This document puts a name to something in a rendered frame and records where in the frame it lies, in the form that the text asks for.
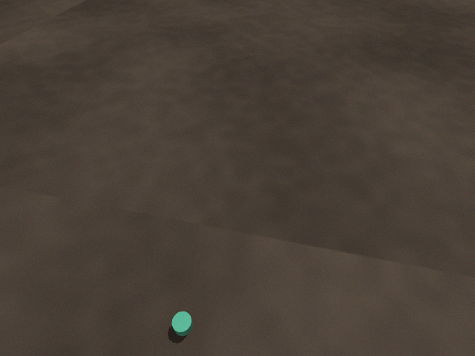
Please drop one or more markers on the tin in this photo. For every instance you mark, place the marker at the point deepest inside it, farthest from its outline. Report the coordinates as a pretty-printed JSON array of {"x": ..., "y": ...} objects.
[{"x": 182, "y": 323}]

